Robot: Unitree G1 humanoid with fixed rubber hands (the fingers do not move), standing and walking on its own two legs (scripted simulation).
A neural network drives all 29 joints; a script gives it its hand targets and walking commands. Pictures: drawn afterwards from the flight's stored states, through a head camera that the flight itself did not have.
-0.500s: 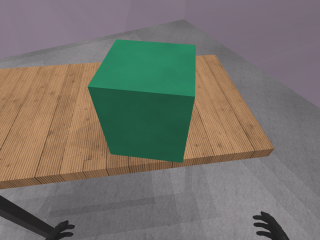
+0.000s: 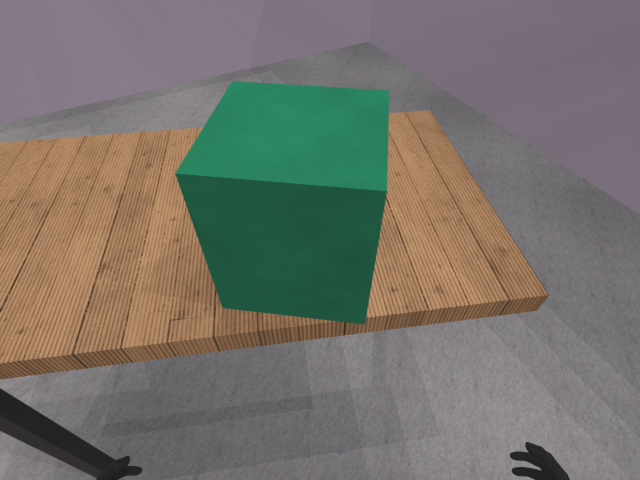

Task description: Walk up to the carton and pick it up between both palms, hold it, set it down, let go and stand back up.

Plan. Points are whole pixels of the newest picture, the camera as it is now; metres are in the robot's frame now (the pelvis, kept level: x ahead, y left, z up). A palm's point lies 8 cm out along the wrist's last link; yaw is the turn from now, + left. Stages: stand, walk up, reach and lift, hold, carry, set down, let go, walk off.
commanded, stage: stand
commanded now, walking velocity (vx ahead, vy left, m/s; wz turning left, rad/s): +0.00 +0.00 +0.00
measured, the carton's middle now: (300, 206) +0.44 +0.04 +0.11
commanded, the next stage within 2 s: none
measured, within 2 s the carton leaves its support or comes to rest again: neither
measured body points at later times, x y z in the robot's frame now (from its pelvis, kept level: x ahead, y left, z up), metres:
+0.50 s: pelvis -0.01 +0.00 +0.00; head -0.02 -0.01 +0.45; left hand +0.09 +0.29 -0.10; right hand +0.10 -0.30 -0.11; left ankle -0.01 +0.10 -0.74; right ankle +0.02 -0.14 -0.74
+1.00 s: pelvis -0.02 +0.00 +0.00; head -0.03 -0.01 +0.45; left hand +0.07 +0.30 -0.11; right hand +0.08 -0.30 -0.11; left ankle -0.01 +0.10 -0.74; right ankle +0.02 -0.14 -0.74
